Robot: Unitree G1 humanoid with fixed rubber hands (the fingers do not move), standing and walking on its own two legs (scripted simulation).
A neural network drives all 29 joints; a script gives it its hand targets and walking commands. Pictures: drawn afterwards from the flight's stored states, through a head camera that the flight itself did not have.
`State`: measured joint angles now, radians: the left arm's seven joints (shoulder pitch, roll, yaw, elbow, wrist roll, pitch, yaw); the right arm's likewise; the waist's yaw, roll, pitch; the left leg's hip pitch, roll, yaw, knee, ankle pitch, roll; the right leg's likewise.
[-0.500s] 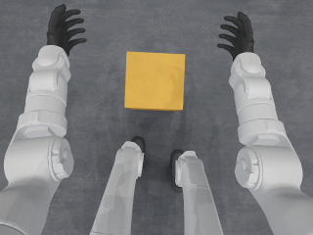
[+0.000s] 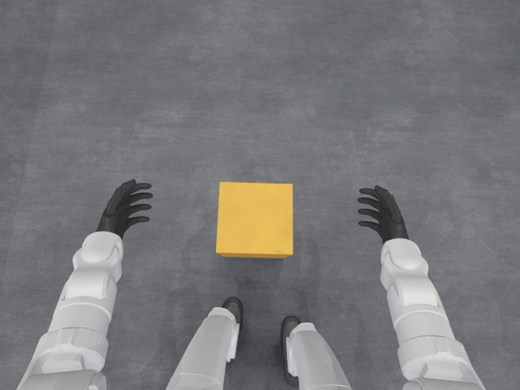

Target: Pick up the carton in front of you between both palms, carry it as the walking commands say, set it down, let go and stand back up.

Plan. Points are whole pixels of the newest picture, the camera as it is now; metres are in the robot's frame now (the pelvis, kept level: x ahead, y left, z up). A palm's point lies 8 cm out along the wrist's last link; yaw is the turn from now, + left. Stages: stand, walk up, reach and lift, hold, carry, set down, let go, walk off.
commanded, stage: let go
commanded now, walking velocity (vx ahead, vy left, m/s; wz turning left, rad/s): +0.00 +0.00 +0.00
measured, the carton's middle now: (254, 223) +0.41 +0.03 -0.60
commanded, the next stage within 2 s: stand in 0.84 s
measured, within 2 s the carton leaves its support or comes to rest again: neither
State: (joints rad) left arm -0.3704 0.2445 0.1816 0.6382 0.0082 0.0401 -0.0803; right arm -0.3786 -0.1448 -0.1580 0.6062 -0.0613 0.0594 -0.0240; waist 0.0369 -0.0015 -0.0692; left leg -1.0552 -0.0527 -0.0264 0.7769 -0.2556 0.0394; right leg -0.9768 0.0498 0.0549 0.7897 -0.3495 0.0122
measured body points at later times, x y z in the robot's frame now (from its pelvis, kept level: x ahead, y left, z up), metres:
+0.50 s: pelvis +0.03 -0.03 +0.05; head +0.06 -0.03 +0.50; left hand +0.20 +0.20 -0.03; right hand +0.21 -0.26 -0.03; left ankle +0.04 +0.09 -0.69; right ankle -0.01 -0.13 -0.69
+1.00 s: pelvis +0.04 -0.02 +0.05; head +0.04 -0.01 +0.50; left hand +0.20 +0.25 -0.04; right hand +0.19 -0.29 -0.04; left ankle +0.04 +0.09 -0.69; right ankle -0.01 -0.13 -0.69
